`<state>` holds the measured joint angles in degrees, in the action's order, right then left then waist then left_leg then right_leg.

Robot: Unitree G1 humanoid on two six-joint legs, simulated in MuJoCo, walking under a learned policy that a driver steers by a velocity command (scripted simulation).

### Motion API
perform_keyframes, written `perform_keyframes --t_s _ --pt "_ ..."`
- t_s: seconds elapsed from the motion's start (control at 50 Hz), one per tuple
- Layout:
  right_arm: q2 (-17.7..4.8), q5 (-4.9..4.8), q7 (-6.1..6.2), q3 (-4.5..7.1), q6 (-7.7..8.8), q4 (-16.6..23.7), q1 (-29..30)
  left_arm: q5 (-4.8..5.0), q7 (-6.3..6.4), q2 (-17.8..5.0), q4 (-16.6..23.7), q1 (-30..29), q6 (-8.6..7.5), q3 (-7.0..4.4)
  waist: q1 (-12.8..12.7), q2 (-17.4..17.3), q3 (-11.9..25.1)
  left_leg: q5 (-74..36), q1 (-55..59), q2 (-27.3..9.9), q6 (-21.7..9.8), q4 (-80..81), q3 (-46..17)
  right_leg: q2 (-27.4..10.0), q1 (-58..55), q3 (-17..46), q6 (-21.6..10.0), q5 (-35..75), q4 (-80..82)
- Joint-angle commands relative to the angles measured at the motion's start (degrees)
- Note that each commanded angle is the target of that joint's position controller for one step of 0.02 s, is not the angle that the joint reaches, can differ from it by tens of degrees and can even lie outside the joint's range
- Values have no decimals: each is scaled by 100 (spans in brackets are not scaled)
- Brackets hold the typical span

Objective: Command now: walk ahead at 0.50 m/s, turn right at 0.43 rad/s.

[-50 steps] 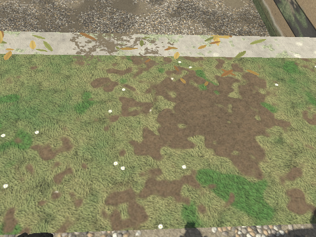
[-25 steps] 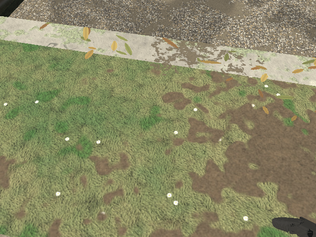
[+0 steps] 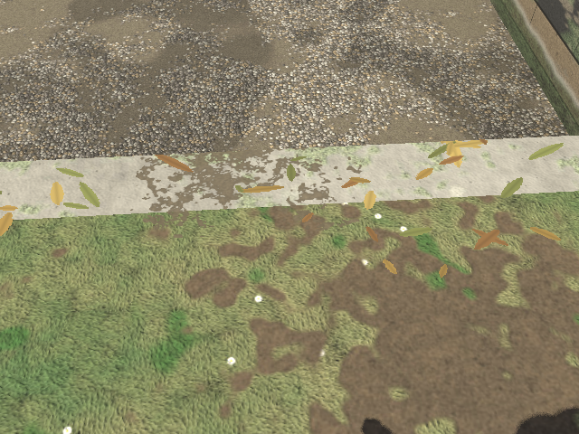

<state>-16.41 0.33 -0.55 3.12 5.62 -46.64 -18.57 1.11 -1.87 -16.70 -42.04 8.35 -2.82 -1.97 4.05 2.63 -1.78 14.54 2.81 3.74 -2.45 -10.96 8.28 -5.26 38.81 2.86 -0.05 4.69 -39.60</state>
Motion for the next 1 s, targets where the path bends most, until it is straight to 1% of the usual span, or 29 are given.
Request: perform_keyframes --t_s 0.02,0.06,0.1,0.12,0.14,0.16,0.18,0.2,0.22,0.24,0.26,0.3,0.34,0.44,0.48,0.54,0.58,0.6,0.62,0.64,0.66,0.68,0.7,0.72,0.76,0.8,0.88,0.94,1.0 --pt "-979 -79 52 248 -39 180 -38 -2 -118 -274 686 -744 -86 -28 85 -369 -416 -2147 18 -1849 -709 220 -328 24 173 -172 -167 -165 395" --pt "-1063 -115 87 277 -156 142 -40 -7 -192 -340 855 -814 -79 -56 6 -459 -337 -3108 417 -1945 -598 -219 -217 164 131 -396 -328 -768 516" --pt "-1226 -115 153 322 -259 190 56 -13 -207 -553 879 -371 -37 -173 -314 -705 126 -5145 534 -1902 -444 -1172 -22 562 -699 -774 -551 -1385 467" --pt "-1245 -109 193 322 -317 227 129 -3 -177 -775 738 350 -17 -313 -735 -692 553 -5671 314 -1756 -312 -2179 137 819 -1673 -890 -715 -1350 632" --pt "-1148 -83 240 268 -315 303 117 20 -86 -1137 525 1322 20 -507 -1208 -452 1079 -4945 -673 -1531 -96 -3600 212 755 -3314 -466 -971 -1075 828" --pt "-462 85 161 33 -175 599 -455 32 7 -1856 502 1683 48 -679 -878 932 1755 -811 -3305 -643 307 -5859 144 -782 -5689 2360 -1968 -1522 913" --pt "-517 67 59 -25 54 619 -253 36 5 -1581 648 1757 1 -570 -983 773 2576 1939 -4320 10 353 -6810 -1156 -1433 -6411 4620 -2477 -2072 1927" --pt "-934 -194 -25 100 181 789 392 -31 -3 -1225 624 1615 -40 -454 -1150 392 1895 1547 -4871 -359 236 -6933 -1517 -1266 -6008 3832 -2108 -2110 2149" --pt "-879 -232 -31 60 252 903 660 -26 7 -1088 635 1302 -67 -422 -979 44 1198 1037 -4890 -603 158 -6505 -1409 -1032 -5157 3051 -1899 -1760 2191" --pt "-827 -110 15 64 263 881 725 -17 17 -948 695 931 -67 -380 -726 -308 734 721 -4653 -811 188 -5964 -1339 -786 -4314 2457 -1738 -1148 2246" --pt "-873 -19 46 108 214 865 653 -68 35 -805 783 683 -72 -328 -513 -198 544 481 -4231 -957 242 -5605 -1345 -609 -3691 2081 -1674 -563 2364" --pt "-777 49 50 108 86 838 469 -93 71 -779 852 501 -80 -323 -312 -19 478 273 -3805 -977 427 -5287 -1280 -414 -3071 1793 -1727 9 2577" --pt "-639 76 74 70 -3 859 545 -65 136 -878 780 583 -99 -353 -293 -24 380 -21 -3735 -927 620 -4803 -1168 -285 -2672 1444 -1727 361 2647" --pt "-380 24 30 -50 31 1118 1678 4 272 -1017 576 967 -13 -400 -716 181 189 -1742 -3303 -546 748 -2622 -1105 108 -2354 1116 -1295 -464 2528" --pt "-454 -45 -22 -33 77 1196 1963 29 286 -1067 482 1159 17 -419 -827 230 170 -1949 -3101 -419 715 -2205 -1159 -4 -2460 1378 -1235 -778 2430" --pt "-669 -76 -94 50 147 1187 1919 34 308 -945 372 1264 49 -392 -766 352 194 -1715 -2986 -454 520 -1793 -1335 -284 -3034 1814 -1126 -1027 2023" --pt "-751 -64 -103 109 194 1107 1594 -3 304 -899 317 1217 71 -387 -582 496 191 -1328 -2623 -468 291 -1660 -1226 -396 -3225 1949 -1026 -723 1712" --pt "-829 -27 -76 176 214 987 1171 -23 289 -782 318 1189 79 -347 -359 473 359 -1253 -2013 -406 127 -1438 -1088 -191 -3213 1847 -913 -279 1287" --pt "-1020 55 -42 249 243 909 533 -70 261 -524 360 1209 68 -243 -63 227 970 -1181 -887 -889 -178 -1544 -1492 108 -2932 1552 -735 -324 198" --pt "-1533 140 -26 383 218 803 -168 -30 260 -198 433 1856 22 -127 -111 -1007 1844 -608 1136 -2055 -1000 -1494 -3443 859 -1330 870 -315 -1694 -1712" --pt "-1423 -26 -105 406 150 543 -566 66 270 -310 419 2107 -29 -107 -86 -2088 1954 993 1631 -2649 -1457 -679 -5404 1054 -21 681 -131 -3778 -2946" --pt "-981 -123 -112 279 138 600 -325 121 268 -803 410 1597 -45 -223 39 -1299 1127 1771 1058 -2501 -1245 -471 -5097 767 487 901 -149 -3473 -3376" --pt "-787 -78 -96 211 95 657 -15 83 269 -884 518 1028 -43 -243 38 -841 593 1431 412 -2269 -1045 -456 -4257 538 521 677 -158 -3034 -3384" --pt "-667 -28 -95 155 68 655 205 -5 256 -814 615 684 -60 -231 -45 -625 189 761 -218 -2019 -1007 -324 -3659 371 463 521 -153 -2722 -3091" --pt "-504 29 -71 83 70 623 391 -56 206 -634 622 668 -79 -228 -283 -824 73 -185 -805 -1666 -927 -106 -2971 66 12 379 -128 -2293 -2515" --pt "-541 -27 -61 88 90 541 328 -54 177 -429 588 726 -71 -178 -338 -911 146 -831 -947 -1563 -1006 41 -2554 15 -143 193 -59 -2180 -2130" --pt "-815 -81 -36 153 51 378 161 -102 143 -198 757 51 -126 -69 -168 -722 58 -1676 -959 -1487 -1044 236 -1895 -29 -154 -21 68 -1239 -752" --pt "-885 -141 -31 153 -15 216 -89 -43 93 -162 828 -418 -172 -52 15 -738 -15 -1810 -992 -1347 -904 209 -1506 110 -557 -178 91 -430 169" --pt "-941 -174 -31 162 -86 39 -383 7 30 -215 971 -835 -197 -74 116 -704 -112 -1830 -709 -1548 -855 93 -1557 207 -678 -195 8 -335 596"
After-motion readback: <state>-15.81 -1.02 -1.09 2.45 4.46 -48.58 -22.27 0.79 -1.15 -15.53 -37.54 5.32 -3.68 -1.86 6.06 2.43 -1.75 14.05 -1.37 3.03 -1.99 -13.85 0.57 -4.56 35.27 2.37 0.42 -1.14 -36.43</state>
